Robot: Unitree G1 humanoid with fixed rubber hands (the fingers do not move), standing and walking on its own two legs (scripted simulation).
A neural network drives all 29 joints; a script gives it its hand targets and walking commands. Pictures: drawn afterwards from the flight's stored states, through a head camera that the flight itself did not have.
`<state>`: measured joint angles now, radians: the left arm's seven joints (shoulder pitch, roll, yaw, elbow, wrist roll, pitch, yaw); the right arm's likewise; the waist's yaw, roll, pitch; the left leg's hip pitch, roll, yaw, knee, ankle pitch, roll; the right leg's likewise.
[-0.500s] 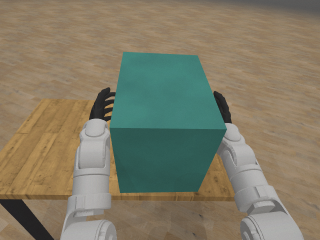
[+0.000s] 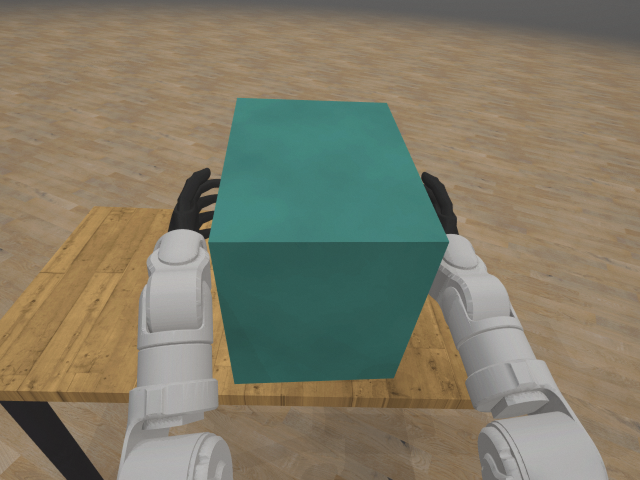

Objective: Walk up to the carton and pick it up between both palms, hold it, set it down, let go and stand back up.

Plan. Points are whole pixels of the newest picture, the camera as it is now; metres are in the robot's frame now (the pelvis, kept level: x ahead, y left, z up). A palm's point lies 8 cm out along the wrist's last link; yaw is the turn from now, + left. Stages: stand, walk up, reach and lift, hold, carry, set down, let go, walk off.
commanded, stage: hold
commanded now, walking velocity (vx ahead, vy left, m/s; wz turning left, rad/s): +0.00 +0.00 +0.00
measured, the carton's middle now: (314, 236) +0.41 +0.01 +0.16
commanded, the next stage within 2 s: none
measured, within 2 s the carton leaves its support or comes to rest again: neither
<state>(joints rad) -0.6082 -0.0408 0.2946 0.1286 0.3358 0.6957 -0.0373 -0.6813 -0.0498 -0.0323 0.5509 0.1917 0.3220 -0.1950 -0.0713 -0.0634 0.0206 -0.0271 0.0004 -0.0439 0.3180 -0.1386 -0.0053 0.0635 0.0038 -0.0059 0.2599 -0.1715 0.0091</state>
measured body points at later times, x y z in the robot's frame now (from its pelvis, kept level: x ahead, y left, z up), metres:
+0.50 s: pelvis +0.00 +0.00 +0.00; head -0.05 +0.03 +0.45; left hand +0.37 +0.16 +0.20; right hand +0.38 -0.15 +0.19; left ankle +0.04 +0.12 -0.75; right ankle -0.01 -0.12 -0.75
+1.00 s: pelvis +0.00 +0.00 +0.00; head -0.05 +0.03 +0.45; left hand +0.37 +0.16 +0.20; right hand +0.37 -0.15 +0.19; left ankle +0.04 +0.12 -0.75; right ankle -0.01 -0.12 -0.75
